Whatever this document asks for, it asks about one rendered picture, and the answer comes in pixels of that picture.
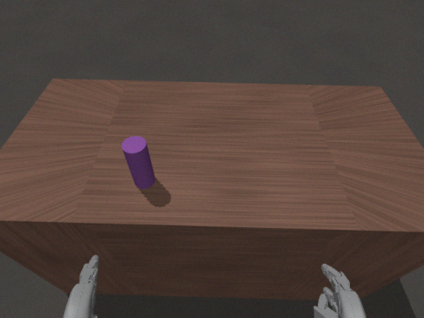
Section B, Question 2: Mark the right robot hand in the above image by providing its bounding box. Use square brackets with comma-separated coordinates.
[313, 264, 366, 318]

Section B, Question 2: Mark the left robot hand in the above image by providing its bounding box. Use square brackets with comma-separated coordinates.
[63, 255, 99, 318]

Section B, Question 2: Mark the can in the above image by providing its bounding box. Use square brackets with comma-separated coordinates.
[122, 136, 155, 189]

